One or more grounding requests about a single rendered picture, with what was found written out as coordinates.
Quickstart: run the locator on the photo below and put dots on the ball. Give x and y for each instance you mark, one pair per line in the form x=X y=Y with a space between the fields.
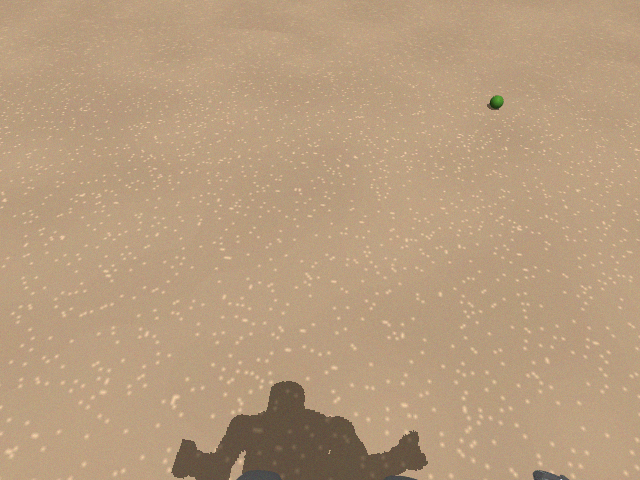
x=496 y=102

